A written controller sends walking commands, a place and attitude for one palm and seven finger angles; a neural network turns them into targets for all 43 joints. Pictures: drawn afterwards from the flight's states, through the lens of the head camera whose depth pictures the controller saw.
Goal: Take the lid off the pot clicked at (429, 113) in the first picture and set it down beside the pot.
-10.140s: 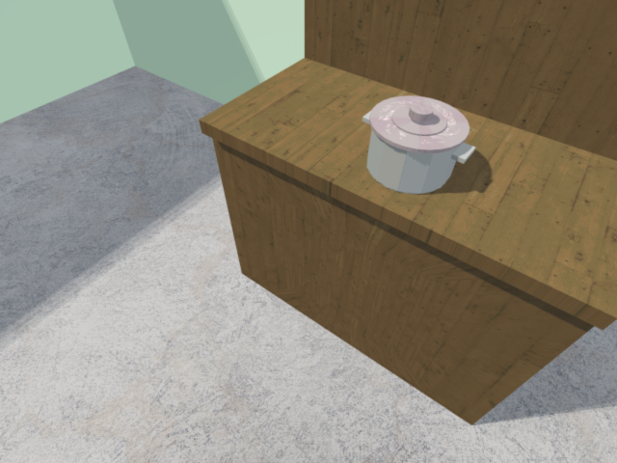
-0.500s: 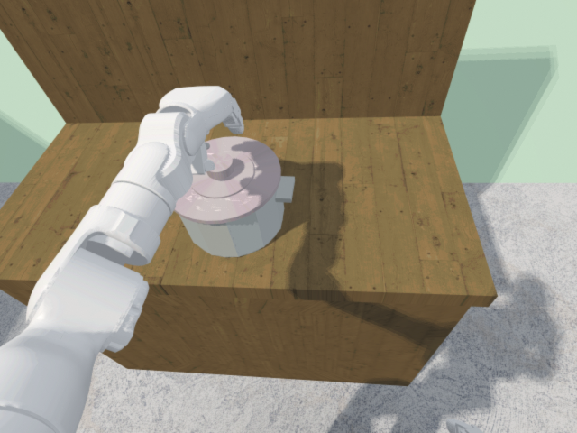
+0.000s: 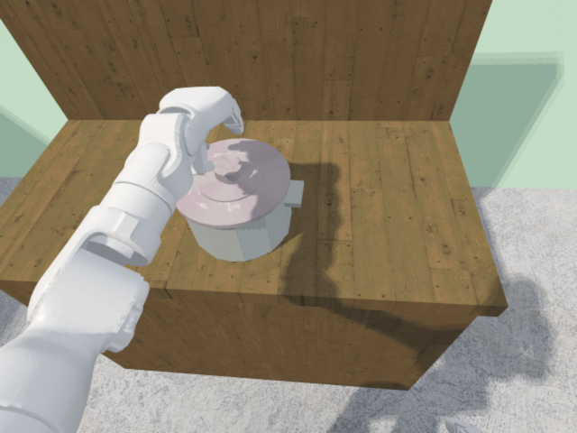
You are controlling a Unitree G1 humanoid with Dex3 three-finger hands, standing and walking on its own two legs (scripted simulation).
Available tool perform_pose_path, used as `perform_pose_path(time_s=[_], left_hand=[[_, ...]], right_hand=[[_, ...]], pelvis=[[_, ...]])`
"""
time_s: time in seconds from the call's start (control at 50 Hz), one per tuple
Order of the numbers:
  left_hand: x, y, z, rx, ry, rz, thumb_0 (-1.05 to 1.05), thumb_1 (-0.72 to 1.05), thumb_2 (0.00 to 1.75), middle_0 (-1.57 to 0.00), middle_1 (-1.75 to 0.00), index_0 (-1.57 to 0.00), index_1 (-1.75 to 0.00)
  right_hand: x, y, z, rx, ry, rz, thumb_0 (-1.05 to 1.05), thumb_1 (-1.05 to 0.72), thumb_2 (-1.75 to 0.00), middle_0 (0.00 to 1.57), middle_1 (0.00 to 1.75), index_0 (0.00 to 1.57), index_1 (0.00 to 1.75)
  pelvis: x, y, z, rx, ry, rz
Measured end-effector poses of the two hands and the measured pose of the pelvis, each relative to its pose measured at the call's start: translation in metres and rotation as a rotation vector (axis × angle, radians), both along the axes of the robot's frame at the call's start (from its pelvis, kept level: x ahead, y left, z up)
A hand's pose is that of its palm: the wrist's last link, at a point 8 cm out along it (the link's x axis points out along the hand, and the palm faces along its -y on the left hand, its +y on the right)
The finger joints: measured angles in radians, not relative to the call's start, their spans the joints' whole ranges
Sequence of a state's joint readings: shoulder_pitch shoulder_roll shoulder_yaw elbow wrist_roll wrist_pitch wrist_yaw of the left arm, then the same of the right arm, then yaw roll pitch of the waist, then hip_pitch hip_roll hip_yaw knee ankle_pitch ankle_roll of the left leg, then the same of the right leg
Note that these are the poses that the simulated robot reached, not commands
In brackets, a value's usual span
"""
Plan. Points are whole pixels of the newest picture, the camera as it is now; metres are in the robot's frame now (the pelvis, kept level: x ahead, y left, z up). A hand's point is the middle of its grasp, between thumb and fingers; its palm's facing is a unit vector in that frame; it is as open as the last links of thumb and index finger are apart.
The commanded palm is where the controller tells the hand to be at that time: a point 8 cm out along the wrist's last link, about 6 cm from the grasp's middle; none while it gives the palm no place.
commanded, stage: move the open hand above the knob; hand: left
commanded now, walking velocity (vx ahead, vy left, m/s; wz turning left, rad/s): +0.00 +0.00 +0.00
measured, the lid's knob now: (228, 168) +0.50 +0.09 +0.08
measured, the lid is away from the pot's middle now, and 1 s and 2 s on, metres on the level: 0.00 0.00 0.00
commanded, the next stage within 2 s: lower the open fingers around the knob in 0.20 s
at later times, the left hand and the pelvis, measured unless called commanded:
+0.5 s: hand (214, 152) +0.47 +0.10 +0.14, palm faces -0.32 -0.01 -0.95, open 10.1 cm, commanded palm +0.45 +0.10 +0.20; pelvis +0.00 +0.01 +0.00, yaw +0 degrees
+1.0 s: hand (216, 174) +0.46 +0.10 +0.11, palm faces -0.36 +0.00 -0.93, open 10.2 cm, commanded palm +0.46 +0.09 +0.17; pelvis -0.01 +0.00 +0.00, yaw +0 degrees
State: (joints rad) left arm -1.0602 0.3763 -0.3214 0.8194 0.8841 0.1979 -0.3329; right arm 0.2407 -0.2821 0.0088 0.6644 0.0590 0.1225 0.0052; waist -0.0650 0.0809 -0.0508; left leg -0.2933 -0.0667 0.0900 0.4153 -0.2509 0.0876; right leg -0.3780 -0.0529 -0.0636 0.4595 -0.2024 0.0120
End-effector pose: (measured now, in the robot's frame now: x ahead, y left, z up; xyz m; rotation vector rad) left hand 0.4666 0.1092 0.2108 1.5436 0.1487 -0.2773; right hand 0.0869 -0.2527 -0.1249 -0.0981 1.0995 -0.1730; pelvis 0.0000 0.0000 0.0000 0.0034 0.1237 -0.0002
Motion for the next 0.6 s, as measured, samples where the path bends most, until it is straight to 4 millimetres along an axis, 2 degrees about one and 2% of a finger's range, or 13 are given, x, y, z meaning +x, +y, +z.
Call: perform_pose_path(time_s=[0.14, 0.26, 0.42, 0.6], left_hand=[[-0.004, 0.002, 0.0, 0.001, -0.003, -0.006, 0.0, -0.29, 1.43, -0.84, -0.08, -0.84, -0.08], [-0.006, -0.001, 0.002, 0.014, -0.013, -0.015, 0.0, -0.29, 1.43, -0.84, -0.08, -0.84, -0.08], [-0.002, -0.006, -0.005, 0.0, 0.032, 0.029, 0.0, -0.29, 1.43, -0.84, -0.08, -0.84, -0.08], [-0.004, -0.009, -0.014, -0.004, 0.068, -0.002, 0.0, -0.29, 1.43, -0.84, -0.08, -0.84, -0.08]], right_hand=[[0.018, 0.008, 0.003, 0.009, -0.036, 0.025, 0.01, -0.91, -0.9, 0.2, 0.3, 0.2, 0.3], [0.02, 0.014, 0.003, 0.02, -0.04, 0.034, 0.01, -0.91, -0.9, 0.2, 0.3, 0.2, 0.3], [0.007, 0.017, -0.003, 0.034, -0.004, 0.026, 0.01, -0.91, -0.9, 0.2, 0.3, 0.2, 0.3], [-0.014, 0.008, -0.003, 0.016, 0.018, -0.01, 0.01, -0.91, -0.9, 0.2, 0.3, 0.2, 0.3]], pelvis=[[0.0, 0.003, 0.0, -0.001, -0.003, 0.006], [0.0, 0.005, -0.001, -0.001, -0.003, 0.01], [-0.001, 0.006, -0.001, 0.0, -0.003, 0.007], [-0.001, 0.004, 0.0, -0.001, -0.01, -0.004]])
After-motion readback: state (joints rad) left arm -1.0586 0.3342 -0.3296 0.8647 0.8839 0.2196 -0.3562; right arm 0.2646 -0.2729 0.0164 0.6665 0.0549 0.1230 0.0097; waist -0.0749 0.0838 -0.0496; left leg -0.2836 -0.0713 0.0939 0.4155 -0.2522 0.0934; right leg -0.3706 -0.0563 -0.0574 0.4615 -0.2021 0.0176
